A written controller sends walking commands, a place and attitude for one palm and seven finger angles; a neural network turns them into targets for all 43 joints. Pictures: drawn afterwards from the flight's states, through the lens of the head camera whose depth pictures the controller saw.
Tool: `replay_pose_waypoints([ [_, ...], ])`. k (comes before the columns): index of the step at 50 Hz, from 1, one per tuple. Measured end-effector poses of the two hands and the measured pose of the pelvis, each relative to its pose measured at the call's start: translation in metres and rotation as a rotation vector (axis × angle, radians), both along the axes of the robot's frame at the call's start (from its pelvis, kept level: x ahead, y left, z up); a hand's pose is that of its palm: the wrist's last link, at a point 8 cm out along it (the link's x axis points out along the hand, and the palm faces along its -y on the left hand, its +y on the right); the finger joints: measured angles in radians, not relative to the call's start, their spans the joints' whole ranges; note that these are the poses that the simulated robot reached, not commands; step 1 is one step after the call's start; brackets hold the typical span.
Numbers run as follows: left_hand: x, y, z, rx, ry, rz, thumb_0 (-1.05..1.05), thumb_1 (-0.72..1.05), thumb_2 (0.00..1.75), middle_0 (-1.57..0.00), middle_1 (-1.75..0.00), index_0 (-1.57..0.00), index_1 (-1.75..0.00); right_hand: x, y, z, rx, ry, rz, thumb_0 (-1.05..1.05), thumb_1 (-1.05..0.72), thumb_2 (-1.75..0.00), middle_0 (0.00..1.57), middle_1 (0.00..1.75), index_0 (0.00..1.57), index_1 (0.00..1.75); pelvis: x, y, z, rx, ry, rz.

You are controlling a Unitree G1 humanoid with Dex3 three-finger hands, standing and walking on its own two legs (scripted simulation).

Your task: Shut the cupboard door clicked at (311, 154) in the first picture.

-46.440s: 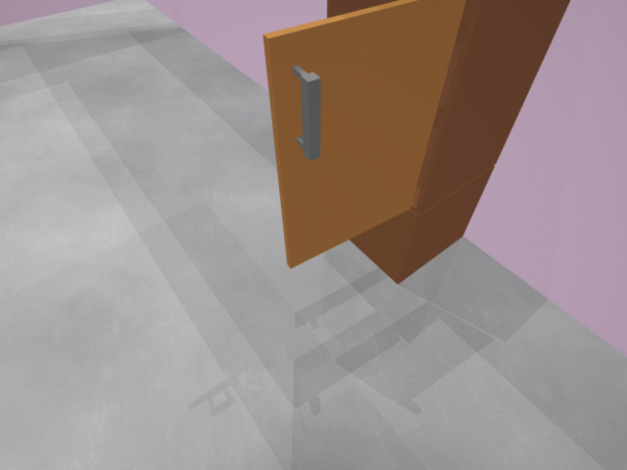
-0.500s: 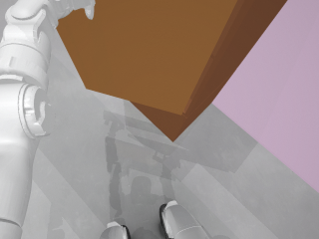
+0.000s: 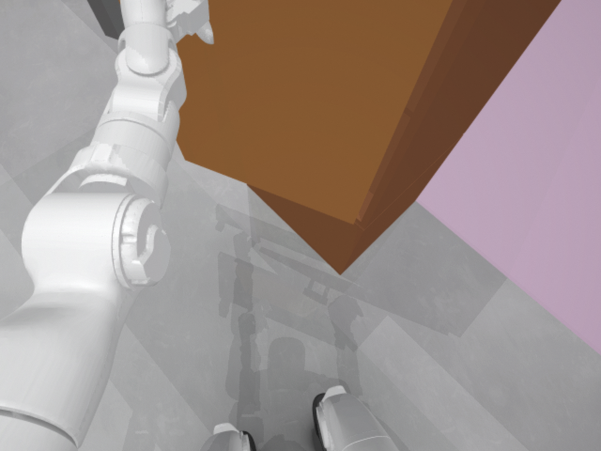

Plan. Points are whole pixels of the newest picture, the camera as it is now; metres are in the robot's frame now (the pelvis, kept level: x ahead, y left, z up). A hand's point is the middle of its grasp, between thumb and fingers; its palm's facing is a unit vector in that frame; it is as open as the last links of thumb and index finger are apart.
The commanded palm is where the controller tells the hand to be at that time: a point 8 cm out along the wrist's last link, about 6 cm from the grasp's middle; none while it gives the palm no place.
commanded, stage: pull the fist back off the door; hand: left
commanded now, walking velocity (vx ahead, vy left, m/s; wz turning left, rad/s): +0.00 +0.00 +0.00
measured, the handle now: out of the picture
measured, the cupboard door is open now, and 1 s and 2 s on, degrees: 23 23 23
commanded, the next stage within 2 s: draw the hand back to the body in 0.58 s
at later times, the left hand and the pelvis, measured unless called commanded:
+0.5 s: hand (195, 76) +0.49 +0.02 +0.16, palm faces -0.08 -1.00 +0.01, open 3.1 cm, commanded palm +0.48 +0.06 +0.17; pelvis -0.02 +0.00 +0.02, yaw +0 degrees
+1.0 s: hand (130, 128) +0.45 +0.08 +0.15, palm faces -0.03 -1.00 -0.04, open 3.1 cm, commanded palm +0.40 +0.12 +0.18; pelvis -0.01 +0.01 +0.03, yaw -3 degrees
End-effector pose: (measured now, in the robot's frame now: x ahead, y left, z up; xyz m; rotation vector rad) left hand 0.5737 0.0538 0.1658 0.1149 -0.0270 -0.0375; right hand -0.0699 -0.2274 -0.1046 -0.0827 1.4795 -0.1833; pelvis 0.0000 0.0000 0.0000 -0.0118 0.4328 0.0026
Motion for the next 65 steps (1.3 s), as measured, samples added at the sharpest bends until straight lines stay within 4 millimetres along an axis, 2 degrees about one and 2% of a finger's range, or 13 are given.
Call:
replay_pose_waypoints([
  [6, -0.018, -0.009, -0.004, -0.136, 0.163, -0.022, 0.02, 0.9, 0.9, -1.3, -1.5, -1.3, -1.5, -0.001, -0.007, 0.008, -0.035, -0.021, -0.052, 0.0, -0.9, -0.9, 0.21, 0.3, 0.2, 0.3, 0.001, -0.003, 0.012, 0.002, -0.06, -0.014],
  [13, -0.041, 0.008, 0.032, -0.071, -0.034, 0.009, 0.02, 0.9, 0.9, -1.3, -1.5, -1.3, -1.5, 0.008, -0.023, 0.012, -0.064, -0.113, -0.019, 0.0, -0.91, -0.9, 0.2, 0.3, 0.2, 0.3, -0.003, -0.003, 0.016, 0.005, -0.113, -0.02],
  [21, -0.083, 0.027, -0.007, -0.092, 0.119, -0.01, 0.01, 0.9, 0.9, -1.3, -1.5, -1.3, -1.5, 0.027, -0.034, 0.017, -0.099, -0.173, 0.013, 0.0, -0.91, -0.9, 0.2, 0.3, 0.2, 0.3, -0.015, 0.001, 0.021, 0.002, -0.177, -0.004],
  [26, -0.103, 0.015, 0.0, -0.116, -0.014, -0.05, 0.02, 0.9, 0.9, -1.3, -1.5, -1.3, -1.5, 0.045, -0.032, 0.015, -0.119, -0.251, 0.049, 0.0, -0.91, -0.9, 0.2, 0.3, 0.2, 0.3, -0.023, 0.006, 0.019, 0.002, -0.197, 0.005],
  [31, -0.103, -0.003, 0.014, -0.053, -0.023, -0.072, 0.02, 0.9, 0.9, -1.31, -1.5, -1.31, -1.5, 0.055, -0.022, 0.008, -0.103, -0.302, 0.046, 0.0, -0.91, -0.9, 0.2, 0.3, 0.2, 0.3, -0.026, 0.01, 0.016, 0.007, -0.195, 0.006],
  [36, -0.09, -0.003, 0.01, -0.082, 0.098, -0.013, 0.02, 0.9, 0.9, -1.31, -1.5, -1.31, -1.5, 0.047, -0.01, 0.007, -0.085, -0.299, 0.018, 0.0, -0.91, -0.9, 0.2, 0.3, 0.2, 0.3, -0.028, 0.012, 0.017, 0.012, -0.184, -0.007],
  [41, -0.086, 0.016, 0.013, -0.15, -0.003, 0.009, 0.02, 0.9, 0.9, -1.3, -1.5, -1.3, -1.5, 0.028, -0.003, 0.007, -0.063, -0.254, -0.003, 0.0, -0.91, -0.9, 0.2, 0.3, 0.2, 0.3, -0.024, 0.012, 0.018, 0.019, -0.174, -0.041],
  [44, -0.099, 0.039, 0.01, -0.084, -0.071, 0.005, 0.02, 0.9, 0.9, -1.3, -1.5, -1.3, -1.5, 0.022, -0.002, 0.007, -0.046, -0.237, -0.027, 0.0, -0.9, -0.9, 0.21, 0.3, 0.2, 0.3, -0.017, 0.011, 0.02, 0.018, -0.186, -0.058],
  [47, -0.12, 0.064, -0.001, -0.036, -0.037, 0.003, 0.01, 0.9, 0.9, -1.3, -1.5, -1.3, -1.5, 0.027, -0.005, 0.008, -0.036, -0.237, -0.046, 0.01, -0.9, -0.9, 0.21, 0.3, 0.2, 0.3, -0.011, 0.01, 0.024, 0.011, -0.221, -0.06],
  [51, -0.155, 0.087, -0.008, -0.088, 0.021, 0.006, 0.02, 0.9, 0.9, -1.3, -1.5, -1.3, -1.5, 0.059, -0.014, 0.014, -0.06, -0.301, -0.034, 0.01, -0.9, -0.9, 0.21, 0.3, 0.2, 0.3, -0.006, 0.008, 0.031, 0.001, -0.286, -0.042],
  [57, -0.2, 0.102, 0.026, -0.092, -0.109, -0.019, 0.02, 0.9, 0.9, -1.3, -1.5, -1.3, -1.5, 0.147, -0.023, 0.037, -0.108, -0.552, 0.062, 0.01, -0.91, -0.9, 0.2, 0.3, 0.2, 0.3, -0.006, 0.006, 0.035, 0.0, -0.359, -0.014],
  [61, -0.222, 0.115, 0.034, -0.069, -0.084, -0.022, 0.02, 0.9, 0.9, -1.28, -1.47, -1.28, -1.47, 0.206, -0.017, 0.059, -0.095, -0.726, 0.121, 0.01, -0.91, -0.9, 0.2, 0.3, 0.19, 0.3, -0.008, 0.005, 0.037, 0.008, -0.395, -0.006],
  [65, -0.254, 0.13, 0.033, 0.016, -0.109, 0.036, 0.01, 0.9, 0.9, -1.22, -1.4, -1.22, -1.4, 0.249, -0.003, 0.085, -0.073, -0.863, 0.152, 0.01, -0.91, -0.9, 0.2, 0.3, 0.19, 0.3, -0.009, 0.003, 0.041, 0.014, -0.427, -0.005],
])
